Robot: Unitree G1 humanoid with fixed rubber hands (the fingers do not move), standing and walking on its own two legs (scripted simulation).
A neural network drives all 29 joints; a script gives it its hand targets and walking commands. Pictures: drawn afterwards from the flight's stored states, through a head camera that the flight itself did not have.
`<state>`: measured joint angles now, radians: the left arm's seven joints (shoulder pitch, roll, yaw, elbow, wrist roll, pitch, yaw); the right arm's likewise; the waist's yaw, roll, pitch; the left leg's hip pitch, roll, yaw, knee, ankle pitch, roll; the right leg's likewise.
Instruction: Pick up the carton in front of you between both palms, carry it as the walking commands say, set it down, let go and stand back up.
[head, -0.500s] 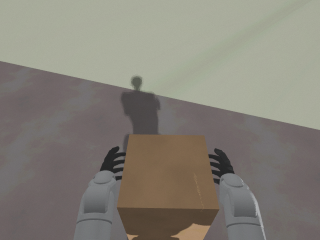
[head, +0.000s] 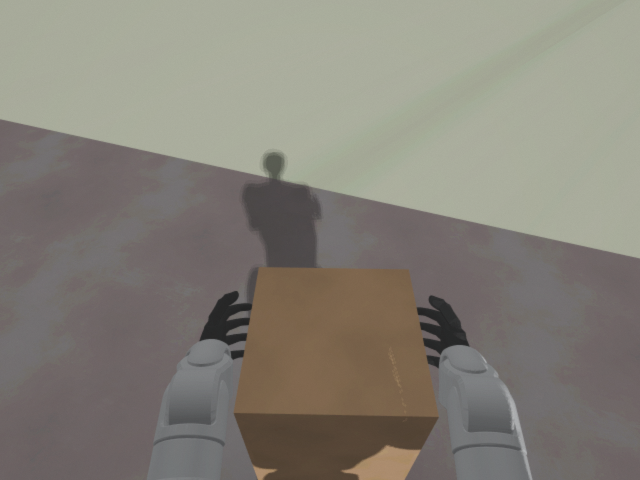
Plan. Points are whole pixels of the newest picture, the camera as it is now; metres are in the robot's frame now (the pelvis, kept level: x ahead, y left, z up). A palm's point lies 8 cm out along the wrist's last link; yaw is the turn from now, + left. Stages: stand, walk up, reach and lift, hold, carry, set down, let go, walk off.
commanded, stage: carry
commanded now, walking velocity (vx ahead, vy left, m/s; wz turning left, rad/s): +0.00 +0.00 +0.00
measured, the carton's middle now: (331, 378) +0.29 +0.00 -0.05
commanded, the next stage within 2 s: hold in 0.46 s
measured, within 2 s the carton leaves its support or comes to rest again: neither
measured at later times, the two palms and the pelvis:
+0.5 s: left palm (207, 354) +0.28 +0.16 +0.03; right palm (446, 360) +0.28 -0.14 +0.03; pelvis -0.01 +0.01 +0.00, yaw +1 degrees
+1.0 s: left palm (203, 378) +0.24 +0.15 +0.05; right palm (447, 344) +0.29 -0.14 +0.04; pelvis -0.01 -0.05 +0.01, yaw +11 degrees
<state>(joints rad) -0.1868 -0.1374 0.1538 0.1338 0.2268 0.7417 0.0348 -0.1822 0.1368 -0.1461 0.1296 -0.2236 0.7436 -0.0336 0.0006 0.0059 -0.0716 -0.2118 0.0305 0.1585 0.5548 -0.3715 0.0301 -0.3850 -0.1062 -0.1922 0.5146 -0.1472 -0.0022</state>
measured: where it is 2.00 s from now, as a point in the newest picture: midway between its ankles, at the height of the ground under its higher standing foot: outside the picture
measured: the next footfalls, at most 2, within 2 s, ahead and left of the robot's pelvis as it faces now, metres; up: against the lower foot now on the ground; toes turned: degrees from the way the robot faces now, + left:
none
